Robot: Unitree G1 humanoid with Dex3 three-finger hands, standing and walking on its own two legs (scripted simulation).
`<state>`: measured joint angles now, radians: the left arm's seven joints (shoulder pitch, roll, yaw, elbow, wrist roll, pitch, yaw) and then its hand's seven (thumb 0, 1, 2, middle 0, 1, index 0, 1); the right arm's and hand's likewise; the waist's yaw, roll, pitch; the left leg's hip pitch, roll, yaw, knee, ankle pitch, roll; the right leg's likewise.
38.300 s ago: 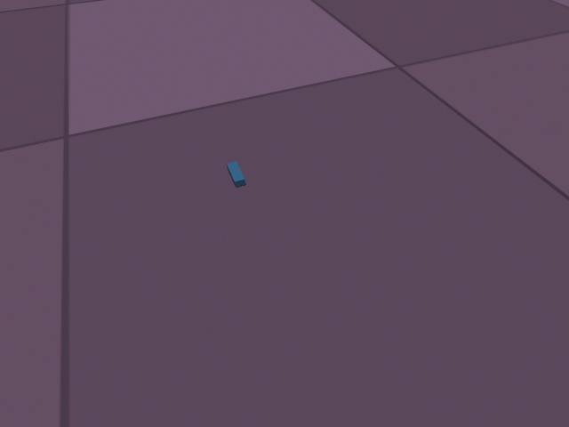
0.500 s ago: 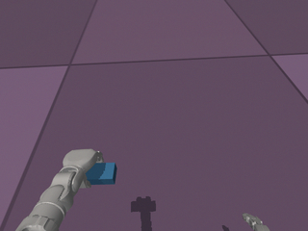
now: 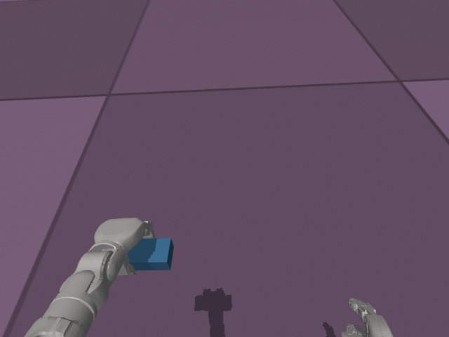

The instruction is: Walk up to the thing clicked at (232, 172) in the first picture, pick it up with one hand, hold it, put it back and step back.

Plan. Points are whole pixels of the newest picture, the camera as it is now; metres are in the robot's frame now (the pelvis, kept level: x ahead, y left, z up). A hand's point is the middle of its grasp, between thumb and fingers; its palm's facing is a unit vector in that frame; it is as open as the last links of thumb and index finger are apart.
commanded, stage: hold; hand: left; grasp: from above
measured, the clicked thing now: (136, 254) +0.30 +0.21 -0.08
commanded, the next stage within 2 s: crouch in 0.40 s
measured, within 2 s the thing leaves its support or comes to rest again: neither
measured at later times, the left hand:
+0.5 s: hand (125, 251) +0.29 +0.22 -0.05, palm faces -0.47 -0.04 -0.88, open 8.6 cm
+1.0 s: hand (140, 265) +0.31 +0.23 -0.18, palm faces -0.45 +0.05 -0.89, open 8.4 cm
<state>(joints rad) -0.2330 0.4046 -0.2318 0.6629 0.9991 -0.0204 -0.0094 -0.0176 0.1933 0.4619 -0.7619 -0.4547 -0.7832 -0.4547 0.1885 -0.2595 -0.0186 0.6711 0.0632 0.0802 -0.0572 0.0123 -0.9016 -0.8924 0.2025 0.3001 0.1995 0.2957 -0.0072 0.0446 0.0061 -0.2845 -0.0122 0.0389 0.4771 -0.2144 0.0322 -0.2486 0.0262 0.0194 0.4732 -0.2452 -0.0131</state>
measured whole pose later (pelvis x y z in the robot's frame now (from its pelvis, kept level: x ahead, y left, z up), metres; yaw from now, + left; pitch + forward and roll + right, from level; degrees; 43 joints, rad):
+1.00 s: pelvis -0.02 +0.00 -0.07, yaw +1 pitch +17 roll -2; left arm -0.48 0.39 -0.18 1.08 1.18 -0.11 0.30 -0.01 0.21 0.39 -0.82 -0.35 -0.85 -0.35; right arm 0.23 -0.28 -0.06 0.70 0.00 0.05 -0.01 0.01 -0.89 -0.89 0.20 0.30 0.20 0.30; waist -0.07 0.01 -0.12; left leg -0.91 0.00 0.01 1.02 -0.40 0.04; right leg -0.85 0.04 -0.02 0.99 -0.43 -0.01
